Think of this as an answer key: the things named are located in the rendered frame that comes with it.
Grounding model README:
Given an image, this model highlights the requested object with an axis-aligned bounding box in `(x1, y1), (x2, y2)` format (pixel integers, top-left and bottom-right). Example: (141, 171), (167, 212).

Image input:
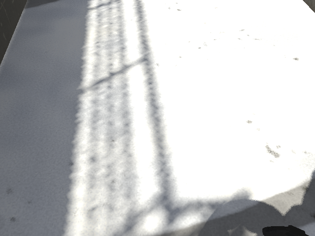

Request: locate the right robot hand
(262, 225), (309, 236)

